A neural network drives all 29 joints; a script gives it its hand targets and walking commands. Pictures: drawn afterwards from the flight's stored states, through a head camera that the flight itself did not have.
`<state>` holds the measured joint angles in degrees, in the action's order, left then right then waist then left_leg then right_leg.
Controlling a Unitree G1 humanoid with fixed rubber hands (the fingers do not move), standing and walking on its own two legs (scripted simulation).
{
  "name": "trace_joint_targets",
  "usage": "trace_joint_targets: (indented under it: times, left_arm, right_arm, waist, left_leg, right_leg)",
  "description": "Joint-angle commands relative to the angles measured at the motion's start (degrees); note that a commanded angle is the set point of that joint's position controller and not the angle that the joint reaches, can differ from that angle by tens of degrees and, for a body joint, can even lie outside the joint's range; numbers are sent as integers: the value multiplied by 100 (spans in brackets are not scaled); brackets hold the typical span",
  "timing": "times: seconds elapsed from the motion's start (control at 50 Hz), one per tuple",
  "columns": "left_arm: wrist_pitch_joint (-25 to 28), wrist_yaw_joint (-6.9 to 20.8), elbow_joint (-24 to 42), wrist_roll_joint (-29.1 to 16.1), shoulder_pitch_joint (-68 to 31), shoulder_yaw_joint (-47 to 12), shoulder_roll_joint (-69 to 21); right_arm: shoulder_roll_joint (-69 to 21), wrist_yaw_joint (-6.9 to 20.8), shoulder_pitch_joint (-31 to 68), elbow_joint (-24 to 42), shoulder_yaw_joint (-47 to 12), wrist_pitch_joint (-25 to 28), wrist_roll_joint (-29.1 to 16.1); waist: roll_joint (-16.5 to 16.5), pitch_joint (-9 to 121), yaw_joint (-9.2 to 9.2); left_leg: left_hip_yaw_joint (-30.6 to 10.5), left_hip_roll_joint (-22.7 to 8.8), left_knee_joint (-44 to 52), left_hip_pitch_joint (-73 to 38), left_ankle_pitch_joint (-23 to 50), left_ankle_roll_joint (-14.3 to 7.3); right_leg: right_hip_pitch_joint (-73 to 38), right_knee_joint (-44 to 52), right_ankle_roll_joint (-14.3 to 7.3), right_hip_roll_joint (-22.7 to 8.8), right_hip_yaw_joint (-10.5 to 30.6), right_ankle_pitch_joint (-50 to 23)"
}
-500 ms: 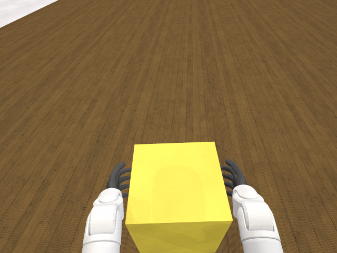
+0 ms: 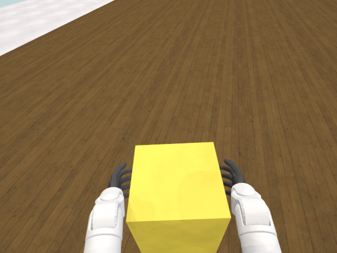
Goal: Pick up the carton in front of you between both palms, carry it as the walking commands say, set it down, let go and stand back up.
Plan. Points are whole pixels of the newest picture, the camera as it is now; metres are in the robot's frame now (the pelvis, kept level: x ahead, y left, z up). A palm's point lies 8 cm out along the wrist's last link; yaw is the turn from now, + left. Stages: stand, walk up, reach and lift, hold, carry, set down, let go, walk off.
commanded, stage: set down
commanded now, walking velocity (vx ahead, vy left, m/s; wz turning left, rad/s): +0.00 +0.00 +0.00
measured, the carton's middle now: (176, 200) +0.30 +0.00 -0.05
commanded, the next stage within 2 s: none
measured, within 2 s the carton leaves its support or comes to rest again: neither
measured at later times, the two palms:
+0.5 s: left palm (128, 191) +0.35 +0.14 -0.06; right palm (227, 188) +0.35 -0.15 -0.07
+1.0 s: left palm (142, 200) +0.41 +0.13 -0.23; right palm (222, 199) +0.40 -0.17 -0.24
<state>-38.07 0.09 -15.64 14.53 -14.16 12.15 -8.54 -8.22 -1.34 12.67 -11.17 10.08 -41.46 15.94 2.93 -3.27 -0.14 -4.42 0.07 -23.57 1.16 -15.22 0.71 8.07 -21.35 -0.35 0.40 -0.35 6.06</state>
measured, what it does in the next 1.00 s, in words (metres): lowers itself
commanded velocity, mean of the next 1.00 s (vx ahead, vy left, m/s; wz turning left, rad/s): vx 0.00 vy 0.00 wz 0.00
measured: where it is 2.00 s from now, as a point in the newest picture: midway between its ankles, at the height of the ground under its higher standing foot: outside the picture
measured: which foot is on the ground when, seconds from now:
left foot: down 0.00-1.00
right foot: down 0.00-1.00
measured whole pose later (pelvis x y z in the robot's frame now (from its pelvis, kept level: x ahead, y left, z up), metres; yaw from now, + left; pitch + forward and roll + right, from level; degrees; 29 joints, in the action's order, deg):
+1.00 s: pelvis -0.03 +0.01 -0.15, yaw +3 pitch +41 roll +2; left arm -14.3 -4.1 -34.2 13.6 -47.2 27.4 -7.9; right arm -2.8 2.1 47.3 -33.2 28.1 -16.1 17.7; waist 3.5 9.1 -2.6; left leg -4.6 7.5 -75.5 86.5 -29.8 1.2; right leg 92.9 -71.5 2.6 2.7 6.5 19.4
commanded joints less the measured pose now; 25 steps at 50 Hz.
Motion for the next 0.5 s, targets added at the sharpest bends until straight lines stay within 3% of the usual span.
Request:
trace_joint_targets:
  times: [0.0,0.1,0.18,0.24,0.3,0.36,0.42,0.48]
  left_arm:
    - [208,1421,174,-1294,-2628,-2887,-5356]
    - [392,1605,-463,-985,-3378,-2327,-5174]
    - [719,1701,-1476,-487,-4300,-1502,-5003]
    - [952,1528,-2048,27,-4630,-690,-4611]
    - [1185,1297,-2435,567,-4544,106,-4088]
    - [1555,1125,-2468,791,-4436,432,-3654]
    - [2081,1043,-2362,632,-4490,227,-3669]
    - [2636,1020,-2360,321,-4611,-310,-4053]
  right_arm:
    - [-5442,1486,2733,284,-3178,290,-1503]
    - [-5670,1530,3406,-422,-2720,371,-1365]
    - [-5652,1491,4128,-1507,-1788,619,-924]
    - [-5147,1280,4473,-2069,-942,844,-463]
    - [-4424,1103,4525,-2407,-139,1135,41]
    - [-3769,995,4477,-2518,278,1595,352]
    - [-3693,949,4429,-2567,151,2182,387]
    - [-3994,967,4629,-2514,-367,2778,164]
  waist:
    - [-298,1360,51]
    - [-376,1174,121]
    - [-424,1013,19]
    - [-391,797,-24]
    - [-338,750,-54]
    - [-266,987,-101]
    - [-247,1681,-146]
    - [-209,2630,-103]
  left_leg:
    - [-139,412,791,1846,-33,-336]
    - [-76,417,583,2143,-578,-415]
    - [-57,427,188,2392,-899,-442]
    - [-31,470,-182,2723,-915,-413]
    - [-3,535,-479,3164,-833,-362]
    - [50,619,-745,3678,-554,-275]
    - [142,716,-1149,4183,-167,-159]
    - [212,822,-1621,4834,210,-51]
  right_leg:
    - [-2213,51,69,363,497,-68]
    - [-2060,67,112,273,620,914]
    - [-1669,18,124,192,767,1670]
    - [-1192,-169,130,191,808,1798]
    - [-699,-550,107,282,696,1494]
    - [-179,-1019,77,401,537,691]
    - [256,-1565,70,476,462,-213]
    - [516,-2203,78,524,388,-894]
